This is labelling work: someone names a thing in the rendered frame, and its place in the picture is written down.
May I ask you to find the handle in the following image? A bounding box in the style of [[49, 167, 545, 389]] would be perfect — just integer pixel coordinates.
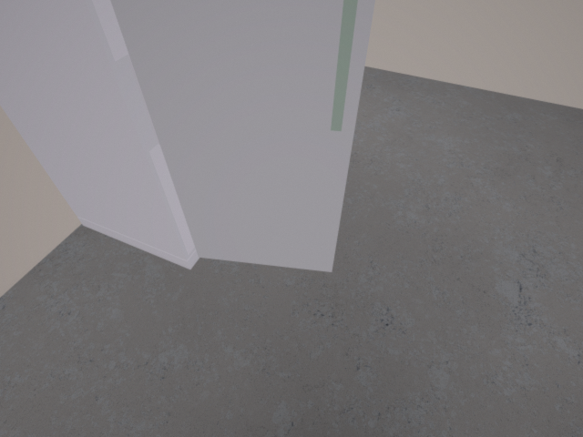
[[331, 0, 358, 131]]

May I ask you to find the fridge door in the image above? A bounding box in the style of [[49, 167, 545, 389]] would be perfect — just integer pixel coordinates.
[[110, 0, 375, 272]]

